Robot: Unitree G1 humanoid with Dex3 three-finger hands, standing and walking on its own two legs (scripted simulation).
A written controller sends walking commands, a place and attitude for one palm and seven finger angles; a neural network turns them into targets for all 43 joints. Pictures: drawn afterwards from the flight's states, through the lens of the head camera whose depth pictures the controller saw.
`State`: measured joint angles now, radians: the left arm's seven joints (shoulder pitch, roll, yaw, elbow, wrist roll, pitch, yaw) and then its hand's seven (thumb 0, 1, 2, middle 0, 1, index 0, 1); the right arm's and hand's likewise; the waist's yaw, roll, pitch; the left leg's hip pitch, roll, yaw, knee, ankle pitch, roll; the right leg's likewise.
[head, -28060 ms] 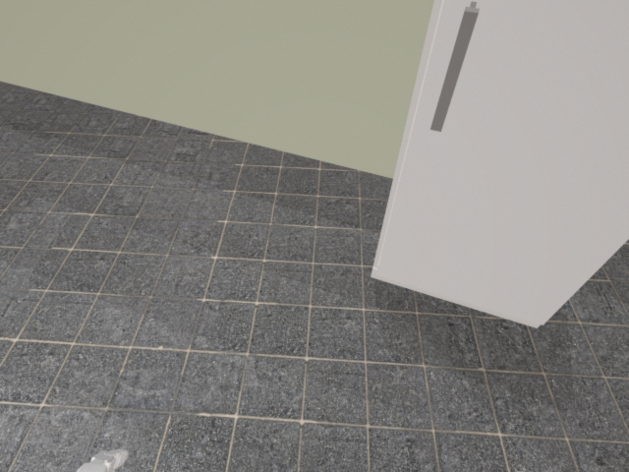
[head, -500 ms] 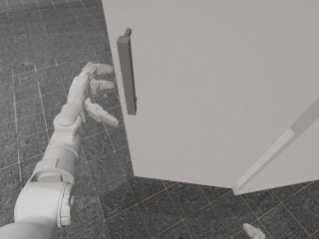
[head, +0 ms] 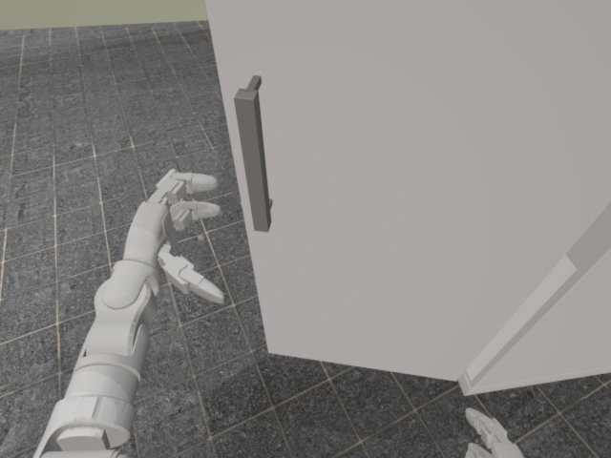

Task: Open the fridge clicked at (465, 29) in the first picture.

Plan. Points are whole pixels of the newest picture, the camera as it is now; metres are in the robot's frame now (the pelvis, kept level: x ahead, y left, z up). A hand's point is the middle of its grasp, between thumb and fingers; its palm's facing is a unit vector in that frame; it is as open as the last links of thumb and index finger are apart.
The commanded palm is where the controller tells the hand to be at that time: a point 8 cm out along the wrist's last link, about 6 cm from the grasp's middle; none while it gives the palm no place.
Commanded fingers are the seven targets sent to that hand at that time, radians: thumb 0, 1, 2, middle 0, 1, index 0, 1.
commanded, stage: slip the hand off the handle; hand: left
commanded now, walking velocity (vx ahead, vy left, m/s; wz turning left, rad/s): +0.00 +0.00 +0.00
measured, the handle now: (259, 161) +0.50 +0.10 +0.13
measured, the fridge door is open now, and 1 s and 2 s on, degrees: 73 73 73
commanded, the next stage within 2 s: draw the hand back to the body in 0.26 s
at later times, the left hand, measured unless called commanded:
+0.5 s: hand (167, 259) +0.31 +0.18 +0.13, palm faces +0.06 -1.00 +0.06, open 14.7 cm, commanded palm +0.27 +0.22 +0.14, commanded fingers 0.00 -0.55 0.20 -0.25 -1.15 -0.25 -1.15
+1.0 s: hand (109, 294) +0.25 +0.21 +0.15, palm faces +0.21 -0.96 -0.18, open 14.2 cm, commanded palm +0.20 +0.25 +0.16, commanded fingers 0.00 -0.12 0.41 -0.23 -0.89 -0.23 -0.89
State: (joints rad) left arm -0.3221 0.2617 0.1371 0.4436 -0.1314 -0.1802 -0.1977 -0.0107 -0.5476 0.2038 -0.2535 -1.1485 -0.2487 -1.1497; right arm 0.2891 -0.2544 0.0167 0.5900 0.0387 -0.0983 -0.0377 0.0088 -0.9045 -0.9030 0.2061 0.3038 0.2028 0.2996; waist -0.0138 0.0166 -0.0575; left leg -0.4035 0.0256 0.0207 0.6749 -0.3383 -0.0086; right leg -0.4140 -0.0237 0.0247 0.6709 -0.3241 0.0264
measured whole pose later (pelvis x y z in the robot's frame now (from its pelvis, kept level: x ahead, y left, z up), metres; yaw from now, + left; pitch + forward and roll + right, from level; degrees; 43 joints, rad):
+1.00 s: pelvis +0.00 -0.01 +0.01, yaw +2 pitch -3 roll +0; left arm 0.13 0.29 0.19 -0.17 -0.16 0.01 -0.08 -0.01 -0.41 0.27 -0.25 -1.07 -0.24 -1.07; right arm 0.20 -0.24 0.06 0.61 0.01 -0.22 -0.10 0.01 -0.90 -0.90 0.21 0.30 0.20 0.30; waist 0.07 0.03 -0.02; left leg -0.22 0.02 -0.01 0.56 -0.29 -0.02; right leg -0.21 -0.03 -0.01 0.55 -0.29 0.02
